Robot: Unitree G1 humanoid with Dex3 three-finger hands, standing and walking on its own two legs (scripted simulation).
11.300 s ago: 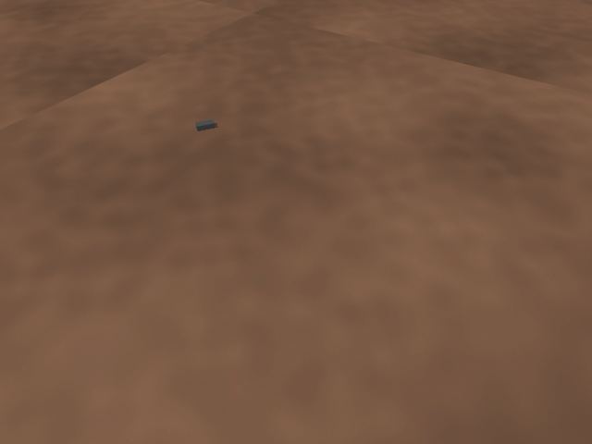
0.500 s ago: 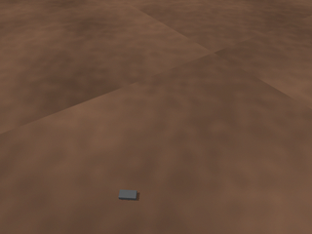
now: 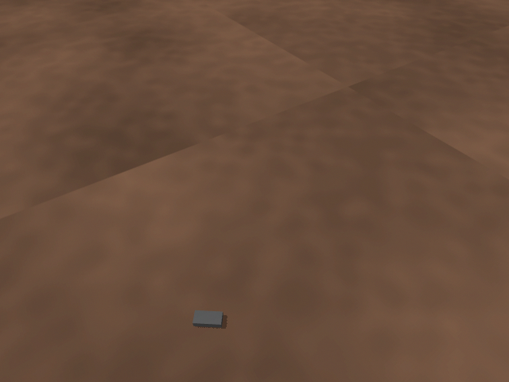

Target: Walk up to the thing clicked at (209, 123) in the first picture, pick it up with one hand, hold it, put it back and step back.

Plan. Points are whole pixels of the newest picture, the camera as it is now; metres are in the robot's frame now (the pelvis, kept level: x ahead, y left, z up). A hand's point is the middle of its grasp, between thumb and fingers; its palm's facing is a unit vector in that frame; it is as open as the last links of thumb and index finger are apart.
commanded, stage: stand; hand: left
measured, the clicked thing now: (208, 318) +0.52 +0.21 -0.77
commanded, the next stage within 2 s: walk up in 0.60 s
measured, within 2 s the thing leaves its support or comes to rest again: neither
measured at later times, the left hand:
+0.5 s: hand out of the picture +0.07 +0.25 -0.16, palm faces -0.03 -0.94 -0.34, open 7.4 cm
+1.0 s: hand out of the picture +0.11 +0.21 -0.15, palm faces -0.01 -0.91 -0.41, open 7.4 cm
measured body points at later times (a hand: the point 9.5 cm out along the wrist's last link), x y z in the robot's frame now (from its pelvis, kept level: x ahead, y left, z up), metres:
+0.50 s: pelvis +0.00 +0.00 +0.00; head +0.01 +0.00 +0.45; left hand +0.07 +0.30 -0.13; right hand +0.08 -0.30 -0.13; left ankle +0.00 +0.13 -0.75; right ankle -0.02 -0.13 -0.75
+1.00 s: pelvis +0.06 -0.06 -0.01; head +0.07 -0.08 +0.43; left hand +0.11 +0.26 -0.12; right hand +0.09 -0.39 -0.15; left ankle +0.02 +0.08 -0.70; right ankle +0.10 -0.17 -0.75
